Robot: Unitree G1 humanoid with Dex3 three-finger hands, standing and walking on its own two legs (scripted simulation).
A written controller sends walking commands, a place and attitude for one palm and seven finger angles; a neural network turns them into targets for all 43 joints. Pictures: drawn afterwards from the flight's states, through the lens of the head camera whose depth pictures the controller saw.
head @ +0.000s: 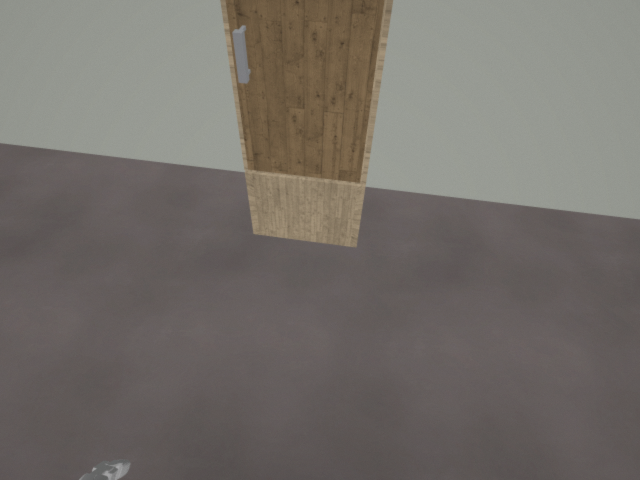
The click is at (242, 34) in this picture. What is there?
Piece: cupboard door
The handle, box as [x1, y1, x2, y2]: [232, 25, 250, 83]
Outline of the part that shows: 242,25 239,29 235,29 232,32 238,80 239,82 246,83 249,79 248,74 250,71 247,68 244,41 245,26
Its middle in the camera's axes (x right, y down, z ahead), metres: -0.22 -0.51 +1.08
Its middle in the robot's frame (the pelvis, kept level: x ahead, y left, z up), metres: +1.15 +0.28 +0.03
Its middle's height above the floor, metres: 0.80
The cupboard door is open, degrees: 0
